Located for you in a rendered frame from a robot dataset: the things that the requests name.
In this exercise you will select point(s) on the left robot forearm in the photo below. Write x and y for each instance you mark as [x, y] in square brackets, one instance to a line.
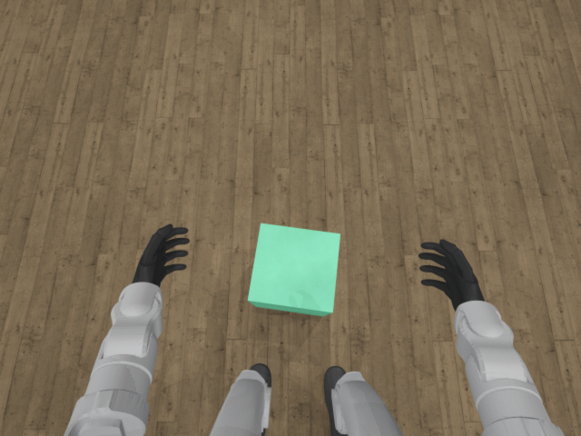
[115, 401]

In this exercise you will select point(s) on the carton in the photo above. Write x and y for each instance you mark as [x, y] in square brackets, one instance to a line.
[295, 270]

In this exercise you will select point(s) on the robot left shin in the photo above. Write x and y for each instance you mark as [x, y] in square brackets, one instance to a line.
[249, 374]

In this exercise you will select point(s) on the left robot thigh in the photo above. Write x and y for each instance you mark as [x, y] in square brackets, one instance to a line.
[245, 411]

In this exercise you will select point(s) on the right robot forearm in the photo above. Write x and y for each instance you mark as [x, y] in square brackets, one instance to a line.
[503, 391]

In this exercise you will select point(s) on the robot right hand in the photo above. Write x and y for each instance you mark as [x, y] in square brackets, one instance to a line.
[461, 283]

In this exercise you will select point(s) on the robot left hand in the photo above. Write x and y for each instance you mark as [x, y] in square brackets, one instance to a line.
[151, 265]

